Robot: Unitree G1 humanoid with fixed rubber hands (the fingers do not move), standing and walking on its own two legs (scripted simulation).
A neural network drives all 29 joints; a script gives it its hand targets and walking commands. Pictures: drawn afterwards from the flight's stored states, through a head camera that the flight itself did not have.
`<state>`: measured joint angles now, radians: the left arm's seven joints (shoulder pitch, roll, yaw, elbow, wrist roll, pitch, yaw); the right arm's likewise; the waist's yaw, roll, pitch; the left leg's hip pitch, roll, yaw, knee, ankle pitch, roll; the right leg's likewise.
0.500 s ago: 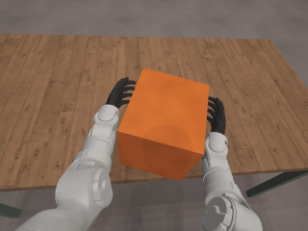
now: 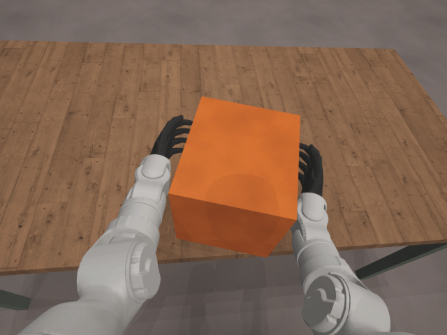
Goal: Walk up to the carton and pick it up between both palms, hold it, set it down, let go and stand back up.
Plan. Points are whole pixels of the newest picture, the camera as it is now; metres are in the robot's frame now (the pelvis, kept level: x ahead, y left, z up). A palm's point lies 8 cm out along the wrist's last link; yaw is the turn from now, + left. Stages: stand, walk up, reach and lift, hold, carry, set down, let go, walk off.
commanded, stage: set down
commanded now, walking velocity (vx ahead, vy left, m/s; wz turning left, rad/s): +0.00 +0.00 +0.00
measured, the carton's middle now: (235, 179) +0.39 -0.05 +0.00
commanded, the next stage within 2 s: none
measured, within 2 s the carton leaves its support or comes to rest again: neither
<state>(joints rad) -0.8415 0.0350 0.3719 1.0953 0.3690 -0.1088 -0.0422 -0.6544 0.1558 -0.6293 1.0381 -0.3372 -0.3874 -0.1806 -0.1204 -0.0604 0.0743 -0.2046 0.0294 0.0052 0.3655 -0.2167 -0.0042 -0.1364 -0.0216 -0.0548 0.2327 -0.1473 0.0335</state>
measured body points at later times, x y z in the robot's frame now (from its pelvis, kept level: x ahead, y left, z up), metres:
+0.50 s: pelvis -0.01 +0.00 -0.01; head +0.05 +0.04 +0.44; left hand +0.44 +0.09 +0.03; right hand +0.36 -0.20 +0.02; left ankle -0.02 +0.11 -0.75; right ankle -0.02 -0.14 -0.75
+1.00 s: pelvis -0.03 +0.00 -0.01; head +0.01 +0.04 +0.44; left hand +0.39 +0.12 +0.01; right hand +0.30 -0.20 +0.00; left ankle -0.02 +0.11 -0.75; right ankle -0.02 -0.14 -0.75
